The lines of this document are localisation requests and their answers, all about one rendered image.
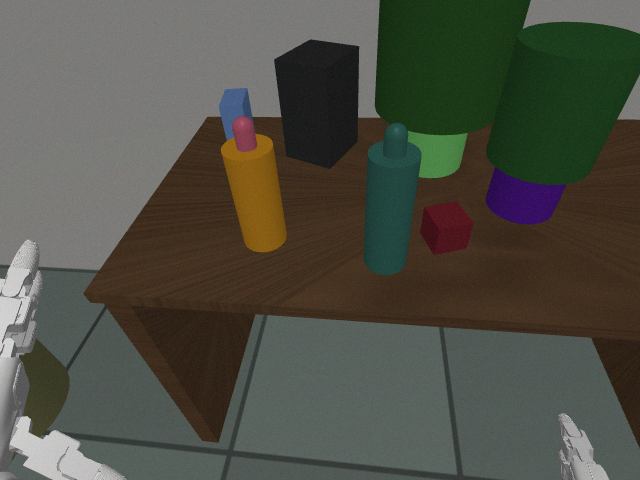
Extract desk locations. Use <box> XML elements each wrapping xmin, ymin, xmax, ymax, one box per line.
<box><xmin>83</xmin><ymin>117</ymin><xmax>640</xmax><ymax>448</ymax></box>

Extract potted plant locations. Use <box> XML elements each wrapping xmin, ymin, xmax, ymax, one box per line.
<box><xmin>486</xmin><ymin>22</ymin><xmax>640</xmax><ymax>224</ymax></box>
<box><xmin>375</xmin><ymin>0</ymin><xmax>531</xmax><ymax>178</ymax></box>

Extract right robot hand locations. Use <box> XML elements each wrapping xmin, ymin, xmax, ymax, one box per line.
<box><xmin>558</xmin><ymin>413</ymin><xmax>609</xmax><ymax>480</ymax></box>

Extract left robot hand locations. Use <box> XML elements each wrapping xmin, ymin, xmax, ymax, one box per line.
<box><xmin>0</xmin><ymin>239</ymin><xmax>127</xmax><ymax>480</ymax></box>

